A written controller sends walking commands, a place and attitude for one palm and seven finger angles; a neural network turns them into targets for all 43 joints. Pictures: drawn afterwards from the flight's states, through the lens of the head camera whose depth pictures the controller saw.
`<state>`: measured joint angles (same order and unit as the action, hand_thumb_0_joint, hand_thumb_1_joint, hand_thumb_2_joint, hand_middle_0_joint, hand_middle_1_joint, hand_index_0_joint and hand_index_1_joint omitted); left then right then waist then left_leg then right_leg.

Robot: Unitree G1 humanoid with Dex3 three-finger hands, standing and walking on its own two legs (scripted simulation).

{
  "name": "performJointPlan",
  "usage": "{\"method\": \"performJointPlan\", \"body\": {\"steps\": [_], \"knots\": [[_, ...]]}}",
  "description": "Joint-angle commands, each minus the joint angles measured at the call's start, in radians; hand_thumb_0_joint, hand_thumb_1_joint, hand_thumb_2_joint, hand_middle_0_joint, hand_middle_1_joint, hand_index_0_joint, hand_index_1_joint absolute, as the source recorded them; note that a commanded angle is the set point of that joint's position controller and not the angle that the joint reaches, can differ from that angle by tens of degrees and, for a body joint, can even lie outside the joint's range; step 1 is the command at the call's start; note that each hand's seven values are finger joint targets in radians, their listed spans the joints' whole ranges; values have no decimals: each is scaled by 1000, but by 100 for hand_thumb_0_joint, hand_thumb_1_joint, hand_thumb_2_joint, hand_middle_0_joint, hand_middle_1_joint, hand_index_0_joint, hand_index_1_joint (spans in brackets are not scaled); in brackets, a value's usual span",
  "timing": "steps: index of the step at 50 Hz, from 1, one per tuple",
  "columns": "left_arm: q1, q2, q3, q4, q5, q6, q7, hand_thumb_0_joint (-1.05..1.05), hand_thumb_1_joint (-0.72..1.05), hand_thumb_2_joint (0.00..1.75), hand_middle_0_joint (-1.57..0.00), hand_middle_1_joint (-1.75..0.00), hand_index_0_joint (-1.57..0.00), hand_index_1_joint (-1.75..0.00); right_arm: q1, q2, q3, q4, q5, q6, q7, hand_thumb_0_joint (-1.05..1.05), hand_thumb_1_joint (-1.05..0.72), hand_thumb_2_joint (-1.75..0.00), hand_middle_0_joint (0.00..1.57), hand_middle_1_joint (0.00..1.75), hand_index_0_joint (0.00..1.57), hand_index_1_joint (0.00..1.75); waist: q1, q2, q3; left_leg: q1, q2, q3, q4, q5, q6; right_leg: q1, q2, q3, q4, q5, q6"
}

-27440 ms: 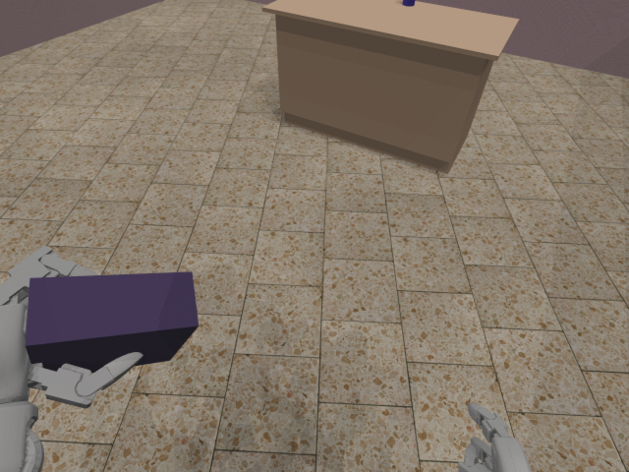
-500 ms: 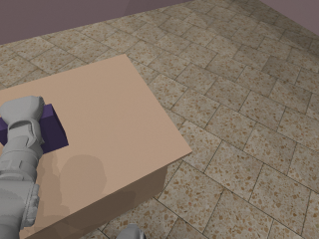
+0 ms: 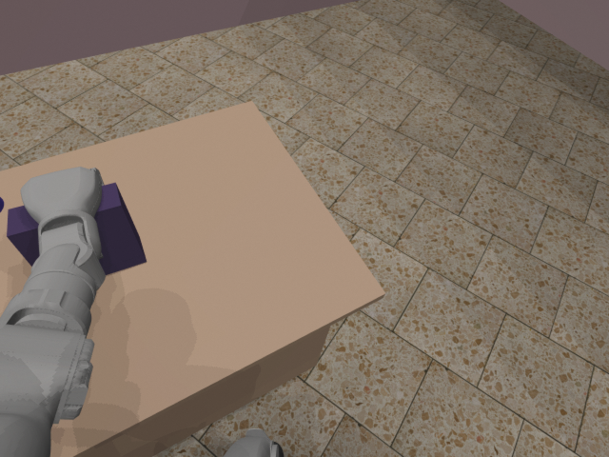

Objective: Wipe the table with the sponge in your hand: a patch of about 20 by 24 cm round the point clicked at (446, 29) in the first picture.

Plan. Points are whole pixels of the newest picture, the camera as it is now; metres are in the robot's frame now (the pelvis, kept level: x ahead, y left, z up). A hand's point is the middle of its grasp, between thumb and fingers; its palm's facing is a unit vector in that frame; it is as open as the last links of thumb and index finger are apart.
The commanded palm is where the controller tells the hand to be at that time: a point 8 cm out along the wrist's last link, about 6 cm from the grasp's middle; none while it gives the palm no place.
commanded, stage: slide across to the middle lane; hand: left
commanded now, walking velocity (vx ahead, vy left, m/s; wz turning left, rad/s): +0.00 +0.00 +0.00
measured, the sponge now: (89, 247) +0.41 +0.33 -0.04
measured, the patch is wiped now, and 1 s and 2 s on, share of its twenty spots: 0.35 0.45 0.50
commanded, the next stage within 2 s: wipe back along the middle lane in 0.32 s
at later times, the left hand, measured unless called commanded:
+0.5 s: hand (125, 208) +0.45 +0.27 +0.01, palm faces -0.12 -0.02 -0.99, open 9.9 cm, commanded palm +0.43 +0.24 +0.06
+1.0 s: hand (138, 231) +0.41 +0.24 +0.01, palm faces -0.08 -0.01 -1.00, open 9.8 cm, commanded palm +0.37 +0.22 +0.04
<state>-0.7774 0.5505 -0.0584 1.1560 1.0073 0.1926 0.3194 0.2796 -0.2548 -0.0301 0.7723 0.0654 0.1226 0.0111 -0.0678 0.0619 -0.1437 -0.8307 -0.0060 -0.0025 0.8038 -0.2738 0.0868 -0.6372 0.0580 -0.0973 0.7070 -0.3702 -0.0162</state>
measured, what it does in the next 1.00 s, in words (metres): stands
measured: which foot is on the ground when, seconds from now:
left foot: down 0.00-1.00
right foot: down 0.00-1.00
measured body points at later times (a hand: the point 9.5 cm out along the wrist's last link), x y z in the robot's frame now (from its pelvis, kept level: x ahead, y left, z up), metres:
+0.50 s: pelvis +0.01 +0.00 +0.01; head +0.09 +0.01 +0.45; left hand +0.45 +0.27 +0.07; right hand +0.08 -0.26 -0.12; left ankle +0.06 +0.06 -0.70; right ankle -0.02 -0.12 -0.70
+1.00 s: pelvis +0.03 -0.02 +0.02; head +0.06 -0.02 +0.47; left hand +0.41 +0.24 +0.07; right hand +0.15 -0.27 -0.11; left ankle +0.06 +0.06 -0.70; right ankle -0.02 -0.12 -0.70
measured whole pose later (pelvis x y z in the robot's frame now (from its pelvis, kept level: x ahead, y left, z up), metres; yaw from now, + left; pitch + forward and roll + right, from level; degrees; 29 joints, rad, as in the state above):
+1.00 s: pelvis +0.03 -0.02 +0.02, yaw +0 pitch +13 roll -3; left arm -0.60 0.32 -0.17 0.99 0.96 0.36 0.40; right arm 0.16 -0.25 -0.04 0.74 0.08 0.20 0.04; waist -0.02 0.06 -0.16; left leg -0.64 -0.01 0.02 0.69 -0.27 0.07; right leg -0.46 0.06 -0.07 0.60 -0.37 -0.03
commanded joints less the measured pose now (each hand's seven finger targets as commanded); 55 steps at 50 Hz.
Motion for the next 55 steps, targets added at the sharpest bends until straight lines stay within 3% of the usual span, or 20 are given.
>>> {"method": "performJointPlan", "body": {"steps": [1,3,5,12,13,14,16,21,25,27,29,36,38,39,42,43,48,49,53,55], "knots": [[-433,50,-43,-139,-3,11,31,0,10,130,-120,-160,-120,-160,26,-177,-55,-60,-3,-31,-3,0,-90,-90,20,30,20,30,-67,68,-294,568,70,-206,-145,30,-52,-182,8,34,-102,87,-38],[-478,24,-55,-145,-8,23,33,0,10,130,-120,-160,-120,-160,20,-175,-55,-54,-2,-35,-2,0,-90,-90,20,30,20,30,-71,88,-296,596,77,-231,-158,24,-64,-201,5,34,-92,90,-39],[-461,5,-62,-118,-7,40,35,0,10,130,-120,-160,-120,-160,25,-172,-58,-50,-8,-35,2,0,-90,-90,20,30,20,30,-63,72,-315,603,72,-214,-148,61,-64,-187,7,31,-96,99,-42],[-453,27,-31,-78,6,87,44,0,10,130,-120,-160,-120,-160,22,-172,-53,-59,-12,-15,15,0,-90,-90,20,30,20,30,-46,24,-349,583,63,-168,-130,180,-61,-106,11,30,-111,149,-42],[-456,50,-4,-92,5,84,49,0,10,130,-120,-160,-120,-160,16,-175,-54,-60,-13,-13,16,0,-90,-90,20,30,20,30,-40,48,-362,595,65,-172,-127,218,-68,-102,10,31,-103,163,-45],[-443,27,-20,-95,7,86,51,0,10,130,-120,-160,-120,-160,18,-171,-55,-67,-17,-11,19,0,-90,-90,20,30,20,30,-36,51,-374,605,64,-167,-121,242,-68,-98,13,27,-103,170,-45],[-427,-18,-55,-91,15,96,54,0,10,130,-120,-160,-120,-160,12,-165,-55,-71,-16,-4,25,0,-90,-90,20,30,20,30,-44,38,-358,599,65,-160,-117,247,-63,-98,12,30,-111,175,-42],[-438,10,-28,-71,1,113,68,0,10,130,-120,-160,-120,-160,7,-168,-54,-65,-13,1,25,0,-90,-90,20,30,20,30,-46,13,-334,552,58,-134,-121,227,-53,-51,7,38,-127,195,-39],[-356,-61,-64,-88,-8,116,62,0,10,130,-120,-160,-120,-160,-4,-159,-57,-72,-12,4,33,0,-90,-90,20,30,20,30,-32,32,-352,580,57,-122,-119,271,-51,-28,8,38,-135,222,-41],[-310,-73,-69,-73,-20,118,58,0,10,130,-120,-160,-120,-160,-9,-158,-56,-72,-8,10,32,0,-90,-90,20,30,20,30,-30,-13,-334,544,52,-108,-122,251,-45,7,7,43,-145,233,-38],[-254,-47,-38,-84,-32,113,56,0,10,130,-120,-160,-120,-160,-13,-163,-55,-76,-8,13,33,0,-90,-90,20,30,20,30,-9,-9,-339,536,48,-99,-123,281,-44,49,5,45,-145,271,-42],[-118,-127,-86,-139,-47,119,49,0,10,130,-120,-160,-120,-160,-59,-150,-56,-96,5,31,37,0,-90,-90,20,30,20,30,4,-53,-287,513,41,-75,-136,294,-35,110,-4,54,-163,334,-39],[-69,-146,-83,-161,-54,122,51,0,10,130,-120,-160,-120,-160,-78,-147,-58,-99,9,33,38,0,-90,-90,20,30,20,30,15,-26,-279,536,42,-79,-142,319,-38,107,-4,53,-164,340,-44],[-25,-138,-78,-158,-56,130,50,0,10,130,-120,-160,-120,-160,-77,-149,-56,-103,6,37,39,0,-90,-90,20,30,20,30,25,-44,-278,525,37,-72,-142,317,-36,131,-4,54,-167,352,-45],[-19,-166,-110,-166,-56,149,50,0,10,130,-120,-160,-120,-160,-103,-146,-49,-110,12,46,35,0,-90,-90,20,30,20,30,12,-89,-224,479,31,-57,-154,268,-34,148,-9,58,-177,359,-40],[-17,-134,-72,-164,-60,152,54,0,10,130,-120,-160,-120,-160,-107,-150,-51,-107,14,49,34,0,-90,-90,20,30,20,30,21,-88,-222,481,33,-63,-161,273,-35,153,-11,58,-173,355,-44],[13,-196,-122,-217,-62,170,47,0,10,130,-120,-160,-120,-160,-142,-139,-49,-128,16,59,30,0,-90,-90,20,30,20,30,23,-75,-231,505,28,-53,-163,286,-36,174,-17,62,-175,382,-44],[52,-170,-99,-216,-60,176,49,0,10,130,-120,-160,-120,-160,-141,-142,-48,-132,13,62,29,0,-90,-90,20,30,20,30,41,-83,-237,504,26,-58,-163,287,-36,181,-14,59,-174,373,-47],[68,-225,-142,-281,-64,187,47,0,10,130,-120,-160,-120,-160,-177,-134,-47,-152,18,69,28,0,-90,-90,20,30,20,30,34,-73,-237,523,25,-56,-167,296,-37,193,-19,61,-177,388,-47],[100,-203,-126,-282,-64,201,47,0,10,130,-120,-160,-120,-160,-183,-136,-43,-157,16,74,24,0,-90,-90,20,30,20,30,46,-95,-226,507,20,-51,-172,271,-37,207,-17,63,-185,376,-47]]}}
